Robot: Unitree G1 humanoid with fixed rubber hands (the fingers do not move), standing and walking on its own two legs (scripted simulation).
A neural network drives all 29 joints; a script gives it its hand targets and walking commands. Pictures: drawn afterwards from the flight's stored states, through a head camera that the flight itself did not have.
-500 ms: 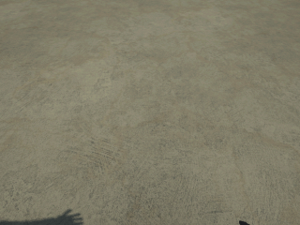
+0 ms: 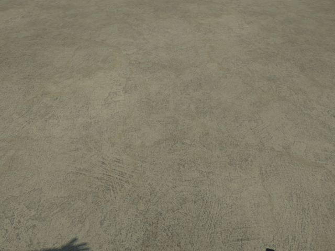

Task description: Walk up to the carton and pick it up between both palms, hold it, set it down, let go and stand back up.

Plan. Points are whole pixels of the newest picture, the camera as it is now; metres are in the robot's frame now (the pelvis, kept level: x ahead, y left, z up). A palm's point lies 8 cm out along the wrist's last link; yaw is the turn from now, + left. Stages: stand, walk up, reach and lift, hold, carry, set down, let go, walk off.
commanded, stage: stand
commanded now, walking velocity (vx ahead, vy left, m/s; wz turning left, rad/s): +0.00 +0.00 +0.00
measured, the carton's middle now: out of the picture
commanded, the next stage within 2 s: none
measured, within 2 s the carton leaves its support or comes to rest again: neither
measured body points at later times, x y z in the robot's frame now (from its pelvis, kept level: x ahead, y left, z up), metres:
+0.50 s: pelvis +0.00 +0.01 +0.00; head +0.01 +0.01 +0.45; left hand +0.10 +0.30 -0.13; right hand +0.11 -0.28 -0.12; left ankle +0.01 +0.13 -0.75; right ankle +0.01 -0.12 -0.75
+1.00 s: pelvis +0.01 +0.01 +0.00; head +0.02 +0.02 +0.45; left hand +0.10 +0.31 -0.13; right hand +0.10 -0.28 -0.13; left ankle +0.01 +0.13 -0.75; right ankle +0.01 -0.12 -0.75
